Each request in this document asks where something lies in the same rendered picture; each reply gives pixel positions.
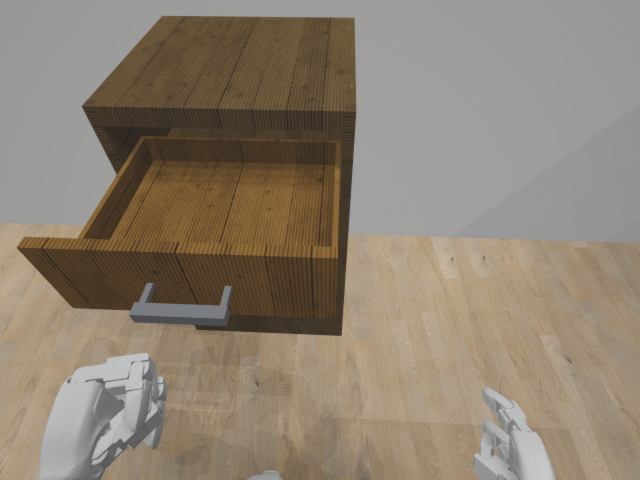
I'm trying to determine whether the handle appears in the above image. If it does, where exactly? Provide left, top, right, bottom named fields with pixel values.
left=129, top=283, right=233, bottom=326

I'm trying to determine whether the right robot hand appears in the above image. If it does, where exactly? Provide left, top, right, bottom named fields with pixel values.
left=474, top=387, right=556, bottom=480

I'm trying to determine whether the left robot hand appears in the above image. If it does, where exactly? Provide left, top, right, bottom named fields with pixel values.
left=38, top=353, right=169, bottom=480

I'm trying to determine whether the drawer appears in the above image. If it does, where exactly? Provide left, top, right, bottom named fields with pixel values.
left=16, top=136, right=341, bottom=319

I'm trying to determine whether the cabinet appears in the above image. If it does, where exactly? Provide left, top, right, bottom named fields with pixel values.
left=82, top=16, right=356, bottom=336

